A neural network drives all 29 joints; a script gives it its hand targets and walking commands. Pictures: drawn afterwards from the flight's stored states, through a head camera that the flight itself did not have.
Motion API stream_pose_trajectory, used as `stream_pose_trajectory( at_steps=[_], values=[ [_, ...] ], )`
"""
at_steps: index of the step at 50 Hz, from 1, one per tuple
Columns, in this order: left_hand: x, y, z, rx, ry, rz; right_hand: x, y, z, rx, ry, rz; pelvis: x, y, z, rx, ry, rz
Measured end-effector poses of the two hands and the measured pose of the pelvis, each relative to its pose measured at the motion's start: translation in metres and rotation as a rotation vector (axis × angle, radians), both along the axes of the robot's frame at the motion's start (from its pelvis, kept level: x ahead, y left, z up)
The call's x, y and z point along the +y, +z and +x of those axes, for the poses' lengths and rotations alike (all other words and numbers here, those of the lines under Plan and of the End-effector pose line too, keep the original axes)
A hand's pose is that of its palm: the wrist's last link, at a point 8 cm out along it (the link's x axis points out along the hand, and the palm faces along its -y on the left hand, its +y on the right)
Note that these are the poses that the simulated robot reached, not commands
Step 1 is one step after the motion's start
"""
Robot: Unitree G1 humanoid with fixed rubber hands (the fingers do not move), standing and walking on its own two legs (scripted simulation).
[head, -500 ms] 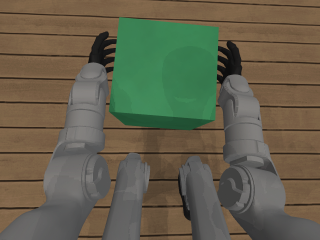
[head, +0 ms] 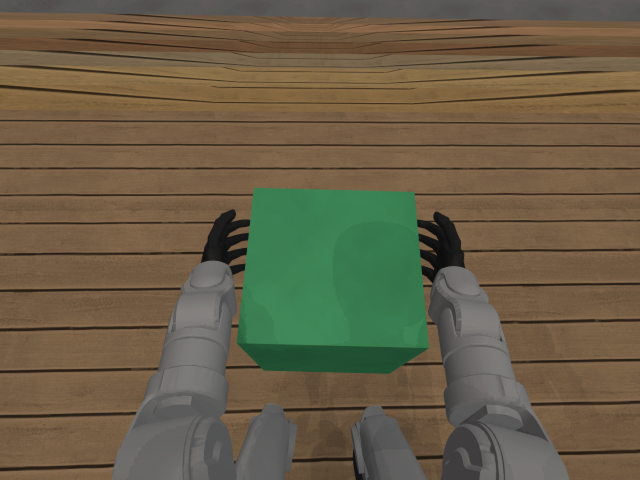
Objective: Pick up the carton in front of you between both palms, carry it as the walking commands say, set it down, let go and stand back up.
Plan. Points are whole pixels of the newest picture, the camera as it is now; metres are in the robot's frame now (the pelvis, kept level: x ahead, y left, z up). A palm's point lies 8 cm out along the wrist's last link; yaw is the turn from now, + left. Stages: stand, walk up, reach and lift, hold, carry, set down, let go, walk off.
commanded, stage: reach and lift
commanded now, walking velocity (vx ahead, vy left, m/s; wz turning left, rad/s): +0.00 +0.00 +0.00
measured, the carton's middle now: (329, 292) +0.39 +0.00 -0.11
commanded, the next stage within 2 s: hold in 1.60 s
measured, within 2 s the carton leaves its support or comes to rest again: neither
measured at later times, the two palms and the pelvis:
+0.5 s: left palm (182, 253) +0.35 +0.15 +0.11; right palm (506, 244) +0.35 -0.15 +0.13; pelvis +0.05 +0.00 +0.12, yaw +1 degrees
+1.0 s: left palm (170, 238) +0.34 +0.15 +0.16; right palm (535, 236) +0.34 -0.15 +0.16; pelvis +0.04 +0.00 +0.13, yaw +0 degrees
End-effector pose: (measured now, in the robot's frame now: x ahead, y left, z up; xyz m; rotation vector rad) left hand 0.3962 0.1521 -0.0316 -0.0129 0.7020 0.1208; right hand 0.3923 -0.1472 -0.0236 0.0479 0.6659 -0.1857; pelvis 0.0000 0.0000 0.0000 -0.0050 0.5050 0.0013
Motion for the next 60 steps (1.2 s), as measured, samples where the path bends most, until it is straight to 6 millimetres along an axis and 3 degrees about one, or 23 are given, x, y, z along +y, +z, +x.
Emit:
stream_pose_trajectory(
  at_steps=[10,19,32,46,60],
  values=[
    [0.002,0.066,-0.015,-0.029,0.025,-0.008,0.002,0.066,-0.01,-0.029,0.019,-0.005,-0.002,0.051,0.022,-0.134,0.006,0.004],
    [-0.002,0.11,-0.039,0.006,0.016,-0.005,-0.002,0.117,-0.031,0.007,0.025,-0.021,-0.004,0.098,0.045,-0.291,0.009,0.005],
    [-0.002,0.182,-0.056,-0.054,0.021,0.02,-0.001,0.185,-0.044,-0.052,0.061,-0.041,-0.001,0.126,0.052,-0.51,0.009,0.005],
    [-0.004,0.186,-0.058,-0.005,0.005,0.03,-0.004,0.186,-0.05,-0.001,0.067,-0.063,0.001,0.125,0.035,-0.58,0.004,0.005],
    [-0.002,0.195,-0.056,-0.025,0.02,0.023,-0.002,0.196,-0.046,-0.019,0.068,-0.056,-0.002,0.129,0.041,-0.578,0.004,0.007]
  ],
)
